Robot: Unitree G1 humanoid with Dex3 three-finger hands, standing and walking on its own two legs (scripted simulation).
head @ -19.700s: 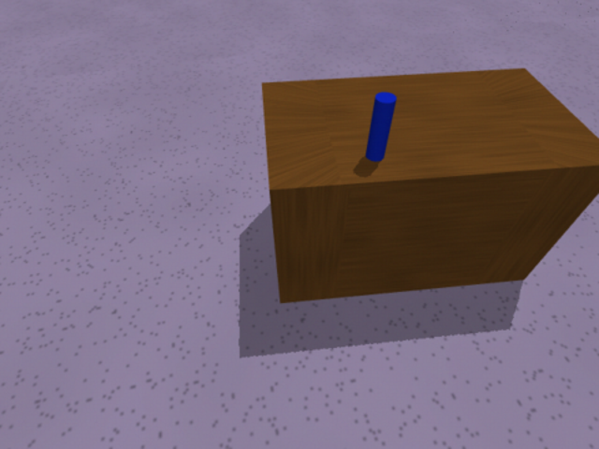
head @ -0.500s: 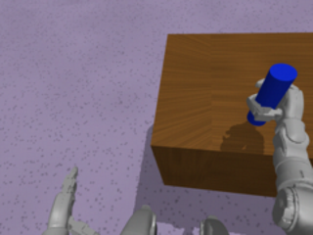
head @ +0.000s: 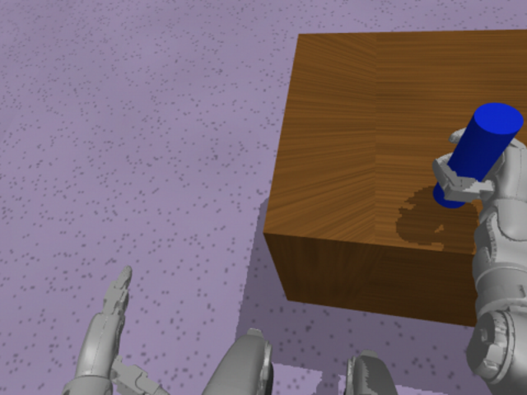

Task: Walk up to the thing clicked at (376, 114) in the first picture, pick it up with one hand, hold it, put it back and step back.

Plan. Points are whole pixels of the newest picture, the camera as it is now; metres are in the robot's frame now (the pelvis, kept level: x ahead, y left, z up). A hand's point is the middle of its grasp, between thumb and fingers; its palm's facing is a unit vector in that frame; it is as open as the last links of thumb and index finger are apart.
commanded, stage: lower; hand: right
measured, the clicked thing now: (469, 162) +0.47 -0.21 +0.03
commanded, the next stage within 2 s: loosen in 0.28 s
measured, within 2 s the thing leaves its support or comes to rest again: rests again in 0.20 s
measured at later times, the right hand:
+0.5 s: hand (455, 170) +0.47 -0.20 +0.00, palm faces +0.14 +0.99 +0.01, open 7.2 cm
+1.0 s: hand (456, 169) +0.48 -0.20 +0.00, palm faces +0.15 +0.99 +0.01, open 9.5 cm
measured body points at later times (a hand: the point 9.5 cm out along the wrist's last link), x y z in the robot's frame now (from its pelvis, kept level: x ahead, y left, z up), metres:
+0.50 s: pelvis +0.00 +0.00 -0.02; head +0.12 -0.04 +0.41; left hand +0.16 +0.26 +0.01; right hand +0.46 -0.25 +0.01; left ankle +0.05 +0.15 -0.64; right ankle +0.02 -0.13 -0.64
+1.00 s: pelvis +0.00 +0.00 -0.02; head +0.13 -0.04 +0.41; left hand +0.16 +0.26 +0.01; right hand +0.46 -0.25 +0.01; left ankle +0.05 +0.15 -0.64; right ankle +0.02 -0.13 -0.64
